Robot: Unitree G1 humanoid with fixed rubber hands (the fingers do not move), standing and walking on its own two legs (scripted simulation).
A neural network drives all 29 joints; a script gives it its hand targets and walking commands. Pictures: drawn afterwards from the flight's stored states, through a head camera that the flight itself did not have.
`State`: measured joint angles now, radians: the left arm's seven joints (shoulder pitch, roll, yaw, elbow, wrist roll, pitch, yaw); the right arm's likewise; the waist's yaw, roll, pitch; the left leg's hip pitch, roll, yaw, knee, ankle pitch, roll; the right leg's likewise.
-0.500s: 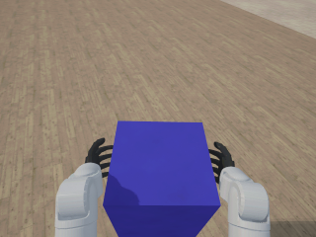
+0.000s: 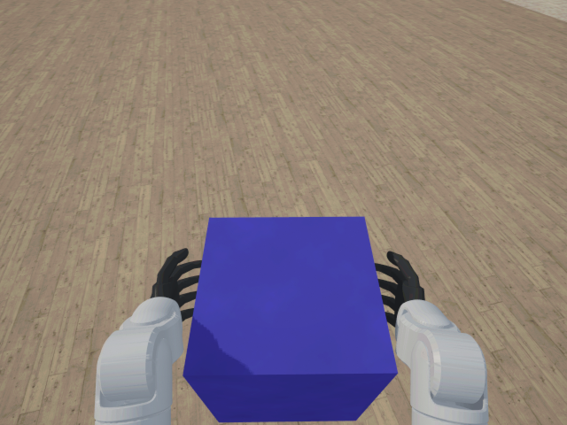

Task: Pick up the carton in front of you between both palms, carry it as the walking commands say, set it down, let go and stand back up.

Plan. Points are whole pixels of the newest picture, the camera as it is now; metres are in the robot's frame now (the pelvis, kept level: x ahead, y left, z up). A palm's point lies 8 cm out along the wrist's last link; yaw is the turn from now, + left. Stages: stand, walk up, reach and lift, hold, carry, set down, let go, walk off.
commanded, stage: carry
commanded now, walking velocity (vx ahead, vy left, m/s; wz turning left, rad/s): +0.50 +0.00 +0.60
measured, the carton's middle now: (287, 325) +0.28 +0.00 +0.02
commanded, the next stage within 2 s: none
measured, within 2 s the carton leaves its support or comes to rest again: neither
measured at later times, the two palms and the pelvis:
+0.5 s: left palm (160, 165) +0.56 +0.23 +0.10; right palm (311, 138) +0.64 -0.06 +0.11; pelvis +0.34 +0.02 +0.01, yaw +13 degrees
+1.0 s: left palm (163, 88) +0.88 +0.30 +0.11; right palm (277, 74) +0.97 +0.02 +0.11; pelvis +0.67 +0.08 +0.01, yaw +18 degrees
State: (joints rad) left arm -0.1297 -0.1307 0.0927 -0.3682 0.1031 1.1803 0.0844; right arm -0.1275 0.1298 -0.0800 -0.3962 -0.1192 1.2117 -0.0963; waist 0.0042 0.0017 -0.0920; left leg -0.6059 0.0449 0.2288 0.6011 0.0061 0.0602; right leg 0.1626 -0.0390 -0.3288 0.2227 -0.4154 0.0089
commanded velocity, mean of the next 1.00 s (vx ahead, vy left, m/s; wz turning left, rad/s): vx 0.50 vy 0.00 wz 0.17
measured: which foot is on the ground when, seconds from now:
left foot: up 0.00-0.04, down 0.06-0.60, up 0.62-1.00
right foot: down 0.00-0.10, up 0.12-0.56, down 0.58-1.00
